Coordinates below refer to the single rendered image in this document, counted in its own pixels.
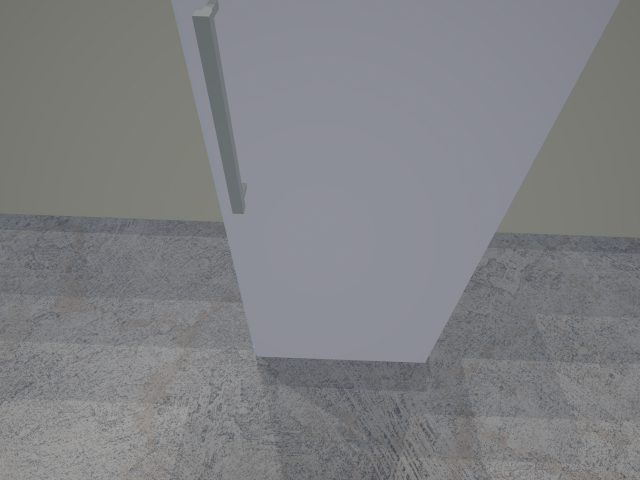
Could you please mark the handle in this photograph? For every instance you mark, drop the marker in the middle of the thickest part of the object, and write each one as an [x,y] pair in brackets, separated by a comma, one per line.
[205,31]

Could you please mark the fridge door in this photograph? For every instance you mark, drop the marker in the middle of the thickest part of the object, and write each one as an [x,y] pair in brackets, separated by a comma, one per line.
[382,142]

